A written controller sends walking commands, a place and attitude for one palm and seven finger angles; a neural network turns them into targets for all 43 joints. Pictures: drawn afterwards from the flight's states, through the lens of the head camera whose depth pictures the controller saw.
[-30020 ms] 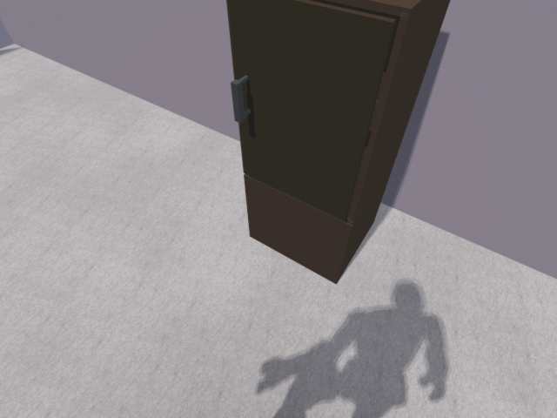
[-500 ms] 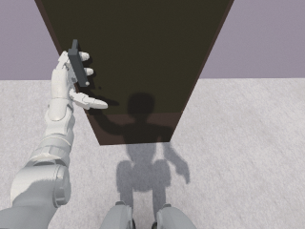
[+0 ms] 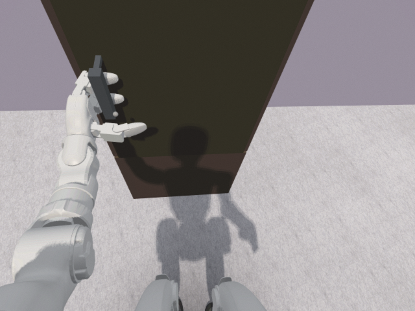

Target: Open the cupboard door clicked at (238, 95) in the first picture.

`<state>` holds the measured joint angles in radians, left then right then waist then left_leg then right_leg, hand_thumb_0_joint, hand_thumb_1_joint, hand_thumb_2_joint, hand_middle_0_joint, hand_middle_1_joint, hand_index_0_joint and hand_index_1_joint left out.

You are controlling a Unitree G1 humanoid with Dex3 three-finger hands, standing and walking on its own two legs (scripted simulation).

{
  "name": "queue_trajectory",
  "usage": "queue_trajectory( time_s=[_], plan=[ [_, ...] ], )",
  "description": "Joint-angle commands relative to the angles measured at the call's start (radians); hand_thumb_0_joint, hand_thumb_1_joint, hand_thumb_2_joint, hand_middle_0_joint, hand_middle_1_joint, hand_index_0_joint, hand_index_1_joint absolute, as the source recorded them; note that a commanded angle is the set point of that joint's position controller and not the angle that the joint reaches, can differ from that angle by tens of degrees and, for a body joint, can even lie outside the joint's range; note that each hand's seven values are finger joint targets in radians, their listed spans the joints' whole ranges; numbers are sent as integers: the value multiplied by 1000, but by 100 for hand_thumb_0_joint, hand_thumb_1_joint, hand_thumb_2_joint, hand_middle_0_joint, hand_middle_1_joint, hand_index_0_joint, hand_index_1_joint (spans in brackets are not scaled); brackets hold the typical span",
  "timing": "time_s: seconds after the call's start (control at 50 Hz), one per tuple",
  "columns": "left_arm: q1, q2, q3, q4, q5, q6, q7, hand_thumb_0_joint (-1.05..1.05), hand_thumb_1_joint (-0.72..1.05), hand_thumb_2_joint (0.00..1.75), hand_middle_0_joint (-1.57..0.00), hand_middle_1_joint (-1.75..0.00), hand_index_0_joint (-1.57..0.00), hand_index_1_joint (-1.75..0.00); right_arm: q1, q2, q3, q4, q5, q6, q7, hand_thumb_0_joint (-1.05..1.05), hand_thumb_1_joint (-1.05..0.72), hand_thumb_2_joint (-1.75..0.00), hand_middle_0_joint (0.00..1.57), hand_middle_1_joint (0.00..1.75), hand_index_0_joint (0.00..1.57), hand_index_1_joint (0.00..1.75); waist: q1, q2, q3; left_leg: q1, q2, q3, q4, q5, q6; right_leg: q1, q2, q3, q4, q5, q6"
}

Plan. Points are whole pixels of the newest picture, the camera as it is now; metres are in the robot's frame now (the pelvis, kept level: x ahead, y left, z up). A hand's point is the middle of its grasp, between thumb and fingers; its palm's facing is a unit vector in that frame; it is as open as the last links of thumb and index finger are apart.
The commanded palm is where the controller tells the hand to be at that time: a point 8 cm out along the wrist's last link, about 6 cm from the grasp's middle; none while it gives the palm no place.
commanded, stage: close the thumb around the handle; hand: left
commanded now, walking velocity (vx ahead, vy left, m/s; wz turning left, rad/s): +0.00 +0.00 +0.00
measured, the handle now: (104, 88) +0.54 +0.18 +0.07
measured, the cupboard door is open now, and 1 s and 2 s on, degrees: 0 14 39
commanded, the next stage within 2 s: pull the door open along its arc in 0.42 s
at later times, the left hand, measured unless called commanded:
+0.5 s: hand (115, 112) +0.48 +0.16 +0.06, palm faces +0.06 -1.00 +0.00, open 5.8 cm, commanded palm +0.45 +0.20 +0.06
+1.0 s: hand (122, 153) +0.39 +0.14 +0.06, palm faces -0.01 -1.00 +0.03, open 6.2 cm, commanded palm +0.33 +0.18 +0.06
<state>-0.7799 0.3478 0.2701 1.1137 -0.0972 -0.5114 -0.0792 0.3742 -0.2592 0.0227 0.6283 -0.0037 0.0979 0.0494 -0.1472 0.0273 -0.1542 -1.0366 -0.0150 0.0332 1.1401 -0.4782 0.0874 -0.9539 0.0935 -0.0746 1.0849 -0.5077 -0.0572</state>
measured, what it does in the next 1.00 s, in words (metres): stands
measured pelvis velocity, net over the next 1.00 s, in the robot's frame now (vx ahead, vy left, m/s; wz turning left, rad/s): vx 0.02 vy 0.00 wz -0.02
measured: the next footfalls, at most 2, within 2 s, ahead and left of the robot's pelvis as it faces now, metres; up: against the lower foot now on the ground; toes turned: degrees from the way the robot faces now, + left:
none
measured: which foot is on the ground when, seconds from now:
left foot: down 0.00-1.00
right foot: down 0.00-1.00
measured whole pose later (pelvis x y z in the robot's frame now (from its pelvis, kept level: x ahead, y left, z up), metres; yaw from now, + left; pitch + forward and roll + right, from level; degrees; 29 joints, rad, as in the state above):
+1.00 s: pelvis +0.02 +0.00 +0.02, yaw -1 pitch +18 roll -2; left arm -0.24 0.19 0.11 0.54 -0.19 -0.43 -0.06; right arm 0.36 -0.25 0.00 0.53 0.02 0.11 0.08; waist -0.07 0.03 -0.18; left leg -0.88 -0.01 0.07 1.04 -0.48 0.09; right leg -0.81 0.10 -0.02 1.00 -0.51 -0.05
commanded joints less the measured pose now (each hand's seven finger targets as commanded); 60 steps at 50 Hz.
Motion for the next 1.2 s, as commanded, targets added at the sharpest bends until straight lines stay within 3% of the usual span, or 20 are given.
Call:
queue_trajectory(
  time_s=[0.0, 0.06, 0.08, 0.14, 0.2, 0.38, 0.4, 0.48, 0.5, 0.52, 0.58, 0.76, 0.84, 0.88, 0.94, 0.96, 1.0, 1.06, 1.08, 1.18],
  plan=[
    [-412, 190, 21, -195, -5, -64, -6, 0, 34, 66, -36, -129, -36, -129, 118, -180, -65, -66, 2, -12, -20, 0, -90, -90, 20, 30, 20, 30, -10, 63, -404, 422, 26, -133, -128, 333, -57, 78, -17, 67, -138, 300, 25],
    [-417, 165, 6, -203, -14, -64, -12, 0, 51, 73, -37, -131, -37, -131, 118, -179, -64, -71, 1, -16, -19, 0, -90, -90, 20, 30, 20, 30, -9, 90, -409, 436, 24, -135, -127, 332, -56, 65, -18, 67, -139, 291, 22],
    [-399, 197, 33, -186, -10, -61, -9, 0, 56, 76, -38, -131, -38, -131, 118, -182, -65, -67, 2, -14, -20, 0, -90, -90, 20, 30, 20, 30, 0, 78, -410, 433, 25, -135, -127, 341, -58, 73, -17, 67, -138, 300, 22],
    [-443, 161, -7, -189, -8, -54, -14, 0, 73, 83, -39, -133, -39, -133, 116, -180, -64, -67, 1, -15, -21, 0, -90, -90, 20, 30, 20, 30, -26, 71, -397, 426, 26, -138, -123, 322, -56, 52, -19, 66, -140, 285, 26],
    [-420, 153, -3, -190, -9, -57, -10, 0, 90, 90, -40, -135, -40, -135, 117, -180, -67, -65, 0, -14, -20, 0, -90, -90, 20, 30, 20, 30, -14, 86, -427, 464, 30, -145, -121, 357, -62, 39, -18, 59, -131, 297, 24],
    [-425, 131, -22, -204, -4, -57, 0, 0, 90, 90, -40, -135, -40, -135, 119, -181, -73, -59, -2, -10, -14, 0, -90, -90, 20, 30, 20, 30, -20, 75, -433, 487, 33, -151, -118, 385, -64, 27, -16, 55, -131, 309, 24],
    [-408, 150, -5, -194, -3, -53, 2, 0, 90, 90, -40, -135, -40, -135, 121, -182, -72, -60, -1, -9, -14, 0, -90, -90, 20, 30, 20, 30, -14, 55, -428, 459, 29, -143, -117, 369, -59, 52, -16, 60, -136, 310, 25],
    [-378, 178, 16, -224, 4, -64, 0, 0, 90, 90, -40, -135, -40, -135, 117, -177, -71, -68, 0, -7, -15, 0, -90, -90, 20, 30, 20, 30, 8, 82, -459, 473, 26, -134, -120, 397, -61, 84, -16, 64, -131, 339, 22],
    [-376, 161, 0, -221, -2, -60, -4, 0, 90, 90, -40, -135, -40, -135, 110, -175, -67, -72, 1, -6, -15, 0, -90, -90, 20, 30, 20, 30, 2, 82, -447, 454, 23, -128, -119, 379, -59, 90, -16, 68, -136, 335, 24],
    [-441, 152, -18, -222, -3, -61, -6, 0, 90, 90, -40, -135, -40, -135, 111, -174, -66, -65, 0, -7, -16, 0, -90, -90, 20, 30, 20, 30, -23, 73, -420, 440, 24, -131, -117, 359, -55, 79, -17, 69, -141, 326, 27],
    [-356, 159, 7, -225, -10, -64, -9, 0, 90, 90, -40, -135, -40, -135, 112, -176, -69, -75, 2, -9, -14, 0, -90, -90, 20, 30, 20, 30, 15, 87, -439, 464, 24, -132, -130, 387, -62, 94, -16, 63, -137, 337, 19],
    [-37, 72, -36, -412, -54, -42, -26, 0, 90, 90, -40, -135, -40, -135, 75, -167, -79, -142, 16, 0, 4, 0, -90, -90, 20, 30, 20, 30, 70, 63, -464, 519, 27, -110, -157, 501, -67, 178, -10, 56, -148, 430, 18],
    [192, -1, -89, -574, -83, -17, -25, 0, 90, 90, -40, -135, -40, -135, 35, -156, -81, -188, 27, -2, 14, 0, -90, -90, 20, 30, 20, 30, 101, -10, -413, 482, 23, -88, -184, 487, -59, 254, -12, 59, -171, 463, 24],
    [343, -28, -110, -662, -93, -6, -23, 0, 90, 90, -40, -135, -40, -135, 13, -150, -80, -214, 32, -9, 18, 0, -90, -90, 20, 30, 20, 30, 126, -2, -396, 498, 24, -86, -197, 522, -60, 270, -16, 56, -171, 486, 22],
    [510, -89, -175, -826, -102, 11, -15, 0, 90, 90, -40, -135, -40, -135, -23, -139, -83, -245, 35, -20, 21, 0, -90, -90, 20, 30, 20, 30, 132, -14, -360, 509, 27, -80, -203, 520, -57, 280, -21, 56, -178, 489, 26],
    [542, -125, -74, -910, -161, 20, 104, 0, 90, 90, -40, -135, -40, -135, -60, -113, -77, -256, 23, -33, 20, 0, -90, -90, 20, 30, 20, 30, 211, 6, -365, 497, 26, -77, -218, 556, -68, 304, -21, 38, -169, 472, 20],
    [674, -253, -184, -967, -122, 41, 228, 0, 90, 90, -40, -135, -40, -135, -90, -97, -68, -258, 14, -51, 31, 0, -90, -90, 20, 30, 20, 30, 179, -12, -305, 492, 33, -85, -211, 553, -80, 267, -26, 26, -159, 446, 25],
    [819, -246, -202, -1087, -45, 40, 347, 0, 90, 90, -40, -135, -40, -135, -121, -94, -69, -268, -4, -59, 40, 0, -90, -90, 20, 30, 20, 30, 191, -48, -303, 466, 33, -96, -195, 530, -83, 279, -29, 32, -128, 432, 21],
    [843, -286, -255, -1124, -8, 42, 383, 0, 90, 90, -40, -135, -40, -135, -140, -82, -65, -275, -11, -59, 43, 0, -90, -90, 20, 30, 20, 30, 189, -17, -301, 466, 30, -95, -193, 525, -85, 270, -36, 36, -121, 429, 20],
    [991, -348, -341, -1216, 136, 94, 534, 0, 90, 90, -40, -135, -40, -135, -190, -48, -48, -297, -29, -48, 35, 0, -90, -90, 20, 30, 20, 30, 192, -41, -271, 417, 14, -96, -198, 389, -82, 283, -40, 42, -124, 368, 9]
  ],
)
